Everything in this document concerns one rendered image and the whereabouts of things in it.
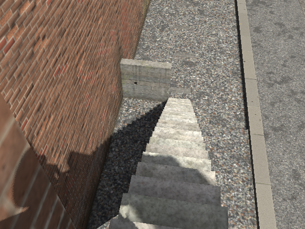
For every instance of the stairs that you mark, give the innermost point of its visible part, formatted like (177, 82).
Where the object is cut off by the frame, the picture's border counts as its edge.
(174, 185)

